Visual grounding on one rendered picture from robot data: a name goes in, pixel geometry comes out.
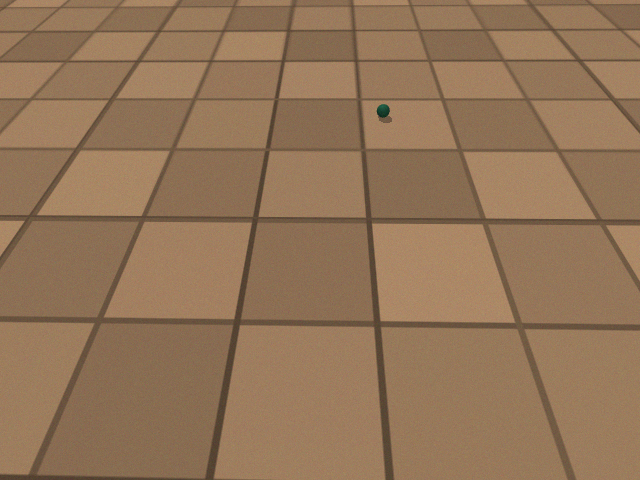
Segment ball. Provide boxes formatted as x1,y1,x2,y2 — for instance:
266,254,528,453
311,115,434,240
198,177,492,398
377,104,390,118

